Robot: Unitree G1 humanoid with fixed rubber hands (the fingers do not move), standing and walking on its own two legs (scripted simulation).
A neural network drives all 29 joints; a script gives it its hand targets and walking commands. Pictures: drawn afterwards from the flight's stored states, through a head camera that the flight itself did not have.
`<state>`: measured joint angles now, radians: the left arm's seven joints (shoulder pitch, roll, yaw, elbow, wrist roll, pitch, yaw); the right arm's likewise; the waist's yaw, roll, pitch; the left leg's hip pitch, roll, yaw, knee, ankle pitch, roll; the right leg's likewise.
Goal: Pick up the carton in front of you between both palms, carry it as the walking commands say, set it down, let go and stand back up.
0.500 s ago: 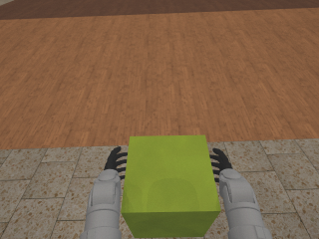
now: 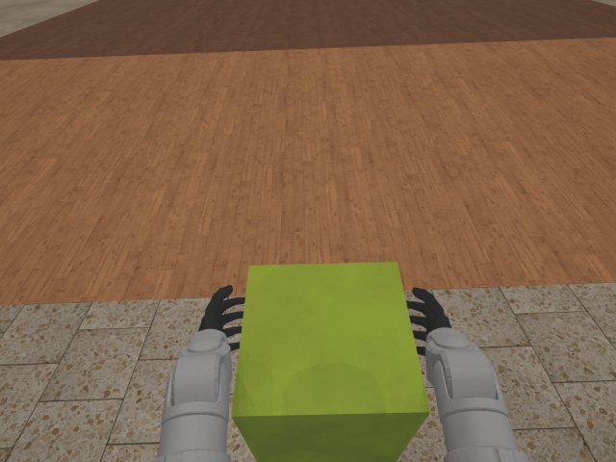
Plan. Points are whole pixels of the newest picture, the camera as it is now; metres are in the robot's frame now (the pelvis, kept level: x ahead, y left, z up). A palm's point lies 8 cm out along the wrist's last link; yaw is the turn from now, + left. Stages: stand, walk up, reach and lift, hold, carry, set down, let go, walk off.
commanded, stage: hold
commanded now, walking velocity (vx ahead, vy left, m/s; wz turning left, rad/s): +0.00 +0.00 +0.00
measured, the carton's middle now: (325, 368) +0.29 +0.00 -0.03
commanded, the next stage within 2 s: carry in 0.26 s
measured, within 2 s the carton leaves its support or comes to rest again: neither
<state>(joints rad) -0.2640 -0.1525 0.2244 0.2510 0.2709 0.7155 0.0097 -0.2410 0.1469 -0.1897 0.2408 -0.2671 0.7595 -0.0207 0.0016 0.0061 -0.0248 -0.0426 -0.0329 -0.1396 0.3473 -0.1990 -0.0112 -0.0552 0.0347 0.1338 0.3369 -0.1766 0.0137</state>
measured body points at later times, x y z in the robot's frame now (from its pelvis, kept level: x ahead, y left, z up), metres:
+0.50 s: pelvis +0.02 +0.02 -0.01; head -0.02 +0.03 +0.44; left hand +0.32 +0.18 +0.06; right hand +0.32 -0.12 +0.06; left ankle +0.01 +0.13 -0.75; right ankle +0.01 -0.12 -0.73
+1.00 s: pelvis +0.26 +0.04 -0.01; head +0.25 +0.05 +0.44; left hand +0.53 +0.21 +0.08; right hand +0.55 -0.09 +0.07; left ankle +0.38 +0.15 -0.73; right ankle +0.12 -0.08 -0.75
